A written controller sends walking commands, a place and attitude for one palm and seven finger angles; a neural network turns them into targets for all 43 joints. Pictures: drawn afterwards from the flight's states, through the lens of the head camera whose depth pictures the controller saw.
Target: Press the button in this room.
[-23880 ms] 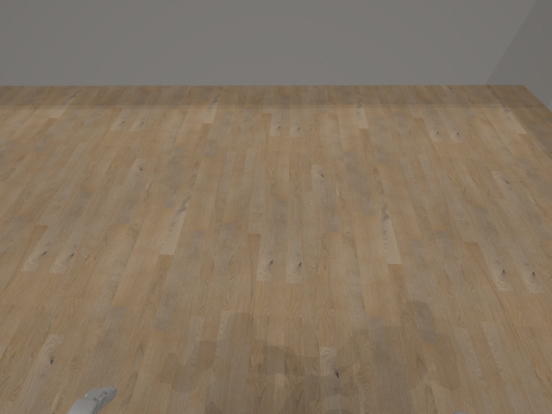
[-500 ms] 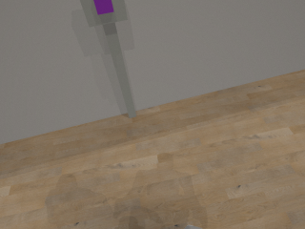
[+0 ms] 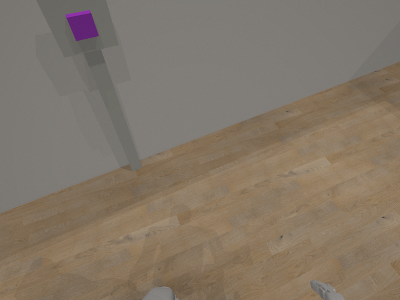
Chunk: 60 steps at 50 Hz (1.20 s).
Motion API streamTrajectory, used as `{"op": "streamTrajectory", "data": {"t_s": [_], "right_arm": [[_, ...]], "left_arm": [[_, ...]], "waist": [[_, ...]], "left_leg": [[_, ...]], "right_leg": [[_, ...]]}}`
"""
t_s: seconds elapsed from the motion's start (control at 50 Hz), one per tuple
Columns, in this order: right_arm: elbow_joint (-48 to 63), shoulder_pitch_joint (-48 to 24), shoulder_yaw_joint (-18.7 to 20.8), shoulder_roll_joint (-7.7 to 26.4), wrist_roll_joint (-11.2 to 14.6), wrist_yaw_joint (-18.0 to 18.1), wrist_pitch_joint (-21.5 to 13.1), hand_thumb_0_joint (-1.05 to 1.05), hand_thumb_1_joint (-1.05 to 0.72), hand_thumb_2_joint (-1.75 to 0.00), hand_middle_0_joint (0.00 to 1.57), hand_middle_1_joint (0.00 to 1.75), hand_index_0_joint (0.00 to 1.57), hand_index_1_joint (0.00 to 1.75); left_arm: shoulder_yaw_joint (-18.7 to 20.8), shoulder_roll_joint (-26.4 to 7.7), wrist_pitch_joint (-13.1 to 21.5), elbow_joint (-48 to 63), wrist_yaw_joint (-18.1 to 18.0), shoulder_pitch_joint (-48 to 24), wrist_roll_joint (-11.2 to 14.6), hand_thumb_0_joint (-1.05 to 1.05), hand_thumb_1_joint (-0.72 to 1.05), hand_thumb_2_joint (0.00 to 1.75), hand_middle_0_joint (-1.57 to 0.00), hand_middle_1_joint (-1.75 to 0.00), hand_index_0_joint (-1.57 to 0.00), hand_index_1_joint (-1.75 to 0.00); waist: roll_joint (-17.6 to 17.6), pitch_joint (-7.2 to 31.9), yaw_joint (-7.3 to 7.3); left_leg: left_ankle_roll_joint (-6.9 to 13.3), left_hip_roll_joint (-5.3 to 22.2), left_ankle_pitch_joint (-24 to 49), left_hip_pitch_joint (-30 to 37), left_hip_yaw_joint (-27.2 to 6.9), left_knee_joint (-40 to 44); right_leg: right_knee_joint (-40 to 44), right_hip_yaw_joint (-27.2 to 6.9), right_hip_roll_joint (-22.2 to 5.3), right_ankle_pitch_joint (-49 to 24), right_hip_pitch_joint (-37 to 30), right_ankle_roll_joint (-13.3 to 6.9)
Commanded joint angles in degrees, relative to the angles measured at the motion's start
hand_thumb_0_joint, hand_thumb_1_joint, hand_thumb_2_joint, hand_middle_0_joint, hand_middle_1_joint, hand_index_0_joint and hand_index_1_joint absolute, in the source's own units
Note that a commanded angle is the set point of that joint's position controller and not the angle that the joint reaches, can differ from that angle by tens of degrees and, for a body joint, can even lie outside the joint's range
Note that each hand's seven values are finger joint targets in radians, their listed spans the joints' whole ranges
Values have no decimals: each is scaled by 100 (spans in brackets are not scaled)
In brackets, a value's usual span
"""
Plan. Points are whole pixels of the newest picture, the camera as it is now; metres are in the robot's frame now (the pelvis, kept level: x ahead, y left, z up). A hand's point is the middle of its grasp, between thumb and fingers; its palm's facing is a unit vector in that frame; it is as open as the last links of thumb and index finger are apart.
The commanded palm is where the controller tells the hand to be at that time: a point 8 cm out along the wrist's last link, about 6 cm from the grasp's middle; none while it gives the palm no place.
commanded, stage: walk to a spot facing it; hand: left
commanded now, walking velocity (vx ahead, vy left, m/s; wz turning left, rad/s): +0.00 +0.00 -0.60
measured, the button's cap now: (82, 25) +0.79 +0.47 +0.11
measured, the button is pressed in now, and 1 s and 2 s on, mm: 0 0 0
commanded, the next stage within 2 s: turn to face it in 1.56 s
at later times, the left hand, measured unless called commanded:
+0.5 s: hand (124, 249) +0.23 +0.23 -0.18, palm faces -0.31 -0.93 -0.19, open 7.4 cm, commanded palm none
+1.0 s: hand (169, 217) +0.32 +0.13 -0.16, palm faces -0.56 -0.79 -0.26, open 7.4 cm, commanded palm none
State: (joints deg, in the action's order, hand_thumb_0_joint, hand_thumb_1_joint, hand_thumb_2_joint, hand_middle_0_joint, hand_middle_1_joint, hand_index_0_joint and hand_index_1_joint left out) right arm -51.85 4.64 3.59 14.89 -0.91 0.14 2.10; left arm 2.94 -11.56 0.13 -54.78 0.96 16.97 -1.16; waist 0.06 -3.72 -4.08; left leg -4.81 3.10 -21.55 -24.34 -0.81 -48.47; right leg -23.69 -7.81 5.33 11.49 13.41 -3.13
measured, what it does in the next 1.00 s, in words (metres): walks ahead, turning right: left foot, then right foot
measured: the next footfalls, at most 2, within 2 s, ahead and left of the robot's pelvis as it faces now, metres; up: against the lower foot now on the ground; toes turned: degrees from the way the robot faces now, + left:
left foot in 0.10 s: +0.07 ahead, +0.14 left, +0.00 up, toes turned -3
right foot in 0.68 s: +0.13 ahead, -0.09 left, +0.00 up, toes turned -33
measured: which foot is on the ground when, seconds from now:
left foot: up 0.00-0.08, down 0.10-0.66, up 0.68-1.00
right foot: down 0.00-0.10, up 0.12-0.66, down 0.68-1.00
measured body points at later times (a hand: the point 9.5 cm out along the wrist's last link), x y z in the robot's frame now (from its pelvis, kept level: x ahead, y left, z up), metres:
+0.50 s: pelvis +0.08 +0.06 -0.01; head +0.14 +0.07 +0.44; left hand +0.25 +0.28 -0.16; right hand -0.02 -0.16 -0.14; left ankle +0.03 +0.15 -0.74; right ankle +0.04 -0.08 -0.66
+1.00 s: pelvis +0.16 -0.01 +0.00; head +0.18 -0.05 +0.44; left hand +0.35 +0.17 -0.14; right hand +0.10 -0.28 -0.15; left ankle +0.29 +0.14 -0.67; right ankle +0.09 -0.06 -0.74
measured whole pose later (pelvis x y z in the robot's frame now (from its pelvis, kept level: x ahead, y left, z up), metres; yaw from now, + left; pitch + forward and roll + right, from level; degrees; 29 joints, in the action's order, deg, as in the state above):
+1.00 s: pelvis +0.16 -0.01 +0.00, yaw -38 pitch +1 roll +2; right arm -50.6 6.5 3.6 13.7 -1.2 -0.3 1.1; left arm 2.6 -11.7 1.0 -54.0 1.0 13.4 -0.8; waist -1.1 -4.9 -1.4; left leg -6.1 7.4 -18.7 -30.8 0.3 -57.5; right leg -27.5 -3.7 2.9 15.6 12.9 -3.6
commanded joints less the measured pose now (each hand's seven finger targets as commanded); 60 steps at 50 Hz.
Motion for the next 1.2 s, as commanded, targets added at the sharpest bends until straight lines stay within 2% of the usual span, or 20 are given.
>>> {"op": "streamTrajectory", "data": {"t_s": [0.0, 0.04, 0.06, 0.08, 0.1, 0.16, 0.24, 0.5, 0.6, 0.62, 0.66, 0.68, 0.72, 0.78, 1.02, 1.1, 1.12, 1.14, 1.16, 1.18], "right_arm": [[600, -148, 58, 361, 47, 22, -329, 0, -90, -90, 20, 30, 20, 30], [361, 586, 57, 434, 65, 102, -403, 0, -90, -90, 20, 30, 20, 30], [219, 1122, 113, 798, 48, 164, -458, 0, -90, -90, 20, 30, 20, 30], [216, 1347, 246, 1378, -19, 162, -434, 0, -90, -90, 20, 30, 20, 30], [278, 1368, 246, 1396, 10, 141, -322, 0, -90, -90, 20, 30, 20, 30], [438, 571, 38, 693, -39, 137, -324, 0, -90, -90, 20, 30, 20, 30], [169, 1157, -37, 443, -4, 190, -431, 0, -90, -90, 20, 30, 20, 30], [-397, 2076, 167, 426, -60, 211, -358, 0, -90, -90, 20, 30, 20, 30], [-340, 1859, 272, 663, 10, 135, -334, 0, -90, -90, 20, 30, 20, 30], [-229, 1708, 269, 705, 56, 101, -337, 0, -90, -90, 20, 30, 20, 30], [262, 1215, 124, 208, 138, 78, -240, 0, -90, -90, 20, 30, 20, 30], [336, 984, 106, 267, 133, 147, -195, 0, -90, -90, 20, 30, 20, 30], [284, 775, 106, 156, 47, 91, -118, 0, -90, -90, 20, 30, 20, 30], [122, 1083, 118, 202, -65, 41, -36, 0, -90, -90, 20, 30, 20, 30], [741, -296, 40, 229, -5, -64, -354, 0, -90, -90, 20, 30, 20, 30], [521, 381, 71, 392, 39, 34, -440, 0, -90, -90, 20, 30, 20, 30], [334, 996, 130, 702, 12, 100, -485, 0, -90, -90, 20, 30, 20, 30], [234, 1511, 250, 1320, -66, 117, -506, 0, -90, -90, 20, 30, 20, 30], [236, 1690, 256, 1453, -39, 102, -414, 0, -90, -90, 20, 30, 20, 30], [369, 1300, 177, 1122, -42, 70, -353, 0, -90, -90, 20, 30, 20, 30]], "left_arm": [[364, -1354, 82, 370, -76, -21, -11, 0, 90, 90, -20, -30, -20, -30], [341, -1222, 42, 462, -89, -326, 45, 0, 90, 90, -20, -30, -20, -30], [271, -926, 26, 545, -71, -372, 83, 0, 90, 90, -20, -30, -20, -30], [215, -613, 18, 620, -17, -215, 119, 0, 90, 90, -20, -30, -20, -30], [248, -777, 0, 636, -24, -378, 22, 0, 90, 90, -20, -30, -20, -30], [385, -852, -140, 362, 72, -167, -75, 0, 90, 90, -20, -30, -20, -30], [287, -547, -201, 286, 71, -43, -43, 0, 90, 90, -20, -30, -20, -30], [159, -406, -256, 762, 78, -1545, -23, 0, 90, 90, -20, -30, -20, -30], [201, -601, -89, 665, 11, -790, -28, 0, 90, 90, -20, -30, -20, -30], [261, -803, 1, 501, -12, -168, -46, 0, 90, 90, -20, -30, -20, -30], [463, -1869, 45, 143, -177, 820, 76, 0, 90, 90, -20, -30, -20, -30], [433, -1726, 13, 153, -244, 639, 133, 0, 90, 90, -20, -30, -20, -30], [345, -1374, -39, 444, -247, -206, 139, 0, 90, 90, -20, -30, -20, -30], [249, -1166, 64, 579, -189, -742, 77, 0, 90, 90, -20, -30, -20, -30], [352, -1276, 214, 372, -89, 71, -10, 0, 90, 90, -20, -30, -20, -30], [347, -1234, 134, 381, -94, -201, 41, 0, 90, 90, -20, -30, -20, -30], [296, -1010, 123, 458, -88, -309, 90, 0, 90, 90, -20, -30, -20, -30], [220, -625, 109, 539, -33, -103, 167, 0, 90, 90, -20, -30, -20, -30], [218, -669, 119, 556, -45, -177, 98, 0, 90, 90, -20, -30, -20, -30], [290, -819, 65, 496, -32, -101, 33, 0, 90, 90, -20, -30, -20, -30]], "waist": [[817, 506, 122], [615, 700, 476], [-244, 951, 719], [-1777, 1005, 735], [-1359, 636, 790], [-974, -256, 285], [-723, 107, 267], [-992, 131, 775], [-940, 702, 315], [-644, 1015, -46], [1489, 1854, -350], [848, 1581, -244], [398, 638, 59], [452, 208, 469], [935, 449, 37], [737, 675, 419], [49, 955, 713], [-1571, 1444, 858], [-1535, 1271, 916], [-946, 830, 717]], "left_leg": [[120, -215, -127, 396, 106, 1254], [167, -236, 696, 2013, 118, 2503], [317, 619, 462, 3030, -577, 3068], [785, 2186, 117, 3527, -2296, 3473], [1108, 2611, -43, 2762, -2449, 3554], [901, 1769, 295, 1267, -1106, 3738], [575, 1322, 3908, 1906, 256, 3016], [1074, 1768, 5218, 3200, 926, 2426], [787, 1782, 6577, 2953, 1477, 1155], [535, 1729, 5899, 2242, 1581, 110], [-74, 79, -1678, -873, 1105, -3064], [54, 306, -1538, -924, 231, -3112], [30, 588, -650, -1043, 123, -2846], [-77, 549, 47, -634, 199, -2232], [-73, 128, 48, -603, 291, 470], [49, -126, 812, 1440, 383, 2228], [166, 396, 1181, 2707, 64, 2717], [730, 2159, 1713, 3920, -1737, 2850], [1211, 2893, 2031, 3398, -2139, 2990], [1251, 2677, 1332, 2494, -1653, 3188]], "right_leg": [[575, -1876, -1444, 152, -340, -753], [-117, -1526, -1006, -93, 630, -361], [-966, -970, -451, 492, 1420, -78], [-2363, -47, 105, 2359, 2589, 289], [-3203, 247, -325, 2342, 2547, 400], [-4237, 495, -653, 1318, 2155, 532], [-4809, 725, -660, 644, 2177, 660], [-2924, 1332, -840, 1025, 2450, 588], [-1138, 1622, -464, 686, 748, 218], [-345, 1382, -612, -283, -454, 93], [-506, -1880, -3067, -6313, -2773, -1256], [-450, -1336, -3000, -5744, -2424, -1440], [-7, -1037, -2355, -2977, -1252, -1021], [526, -509, -1843, -1674, -71, -618], [362, -1290, -1589, -985, -783, -813], [-446, -1254, -1243, -1243, 117, -427], [-1216, -809, -803, -779, 870, -163], [-2715, 69, -55, 1788, 2194, 226], [-3855, 418, -335, 2636, 2412, 359], [-4210, 399, -626, 2394, 2156, 394]]}}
